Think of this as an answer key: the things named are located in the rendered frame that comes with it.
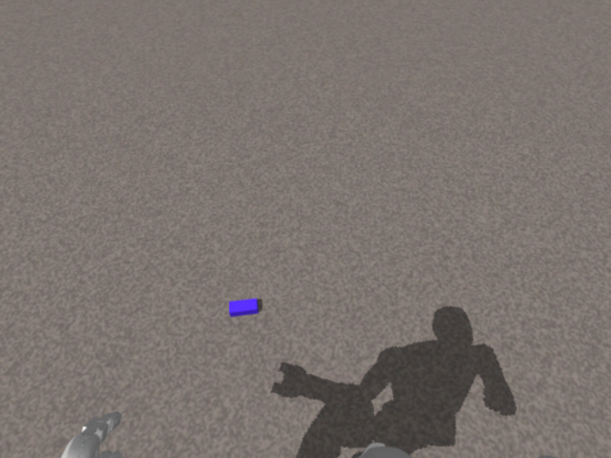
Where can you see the small box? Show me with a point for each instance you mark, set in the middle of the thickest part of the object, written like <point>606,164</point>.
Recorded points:
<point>243,307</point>

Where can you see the left robot hand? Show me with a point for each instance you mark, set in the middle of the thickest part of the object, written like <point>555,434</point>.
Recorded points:
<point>86,445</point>

